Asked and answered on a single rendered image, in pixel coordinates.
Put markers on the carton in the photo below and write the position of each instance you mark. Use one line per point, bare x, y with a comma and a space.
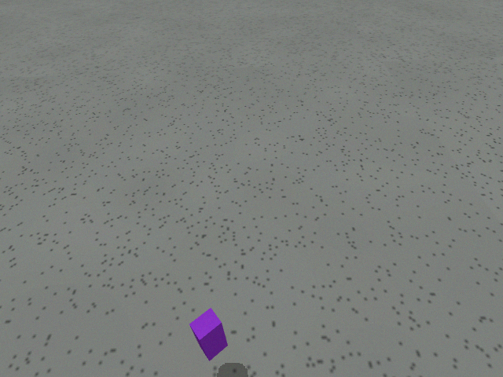
209, 333

